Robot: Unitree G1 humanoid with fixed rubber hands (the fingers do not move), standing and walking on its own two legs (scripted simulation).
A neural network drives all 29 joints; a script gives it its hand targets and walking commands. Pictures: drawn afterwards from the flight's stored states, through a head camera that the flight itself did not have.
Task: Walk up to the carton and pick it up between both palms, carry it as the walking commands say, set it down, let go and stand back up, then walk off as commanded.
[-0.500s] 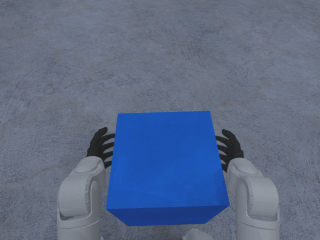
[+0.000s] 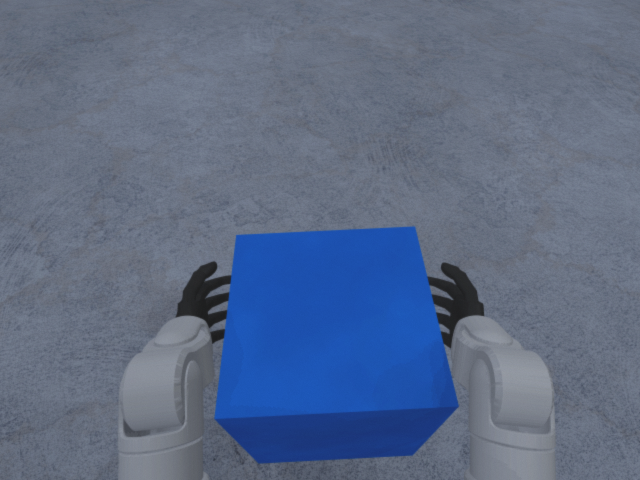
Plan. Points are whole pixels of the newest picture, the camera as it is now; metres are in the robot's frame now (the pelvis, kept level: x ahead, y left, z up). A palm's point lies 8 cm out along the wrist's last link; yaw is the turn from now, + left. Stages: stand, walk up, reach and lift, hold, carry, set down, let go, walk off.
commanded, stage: carry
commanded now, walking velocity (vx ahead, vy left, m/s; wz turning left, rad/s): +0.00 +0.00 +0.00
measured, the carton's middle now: (331, 353) +0.28 -0.01 +0.00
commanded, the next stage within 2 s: none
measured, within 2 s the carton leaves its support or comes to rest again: neither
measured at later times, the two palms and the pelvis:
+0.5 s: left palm (162, 359) +0.24 +0.18 +0.07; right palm (440, 352) +0.25 -0.12 +0.07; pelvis -0.02 +0.02 -0.01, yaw +1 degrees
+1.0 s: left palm (159, 399) +0.20 +0.17 +0.07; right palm (456, 390) +0.21 -0.13 +0.07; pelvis -0.06 +0.02 -0.01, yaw +1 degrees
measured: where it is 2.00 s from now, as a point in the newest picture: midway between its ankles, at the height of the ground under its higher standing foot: outside the picture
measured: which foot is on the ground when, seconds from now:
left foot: down 0.00-1.00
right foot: down 0.00-1.00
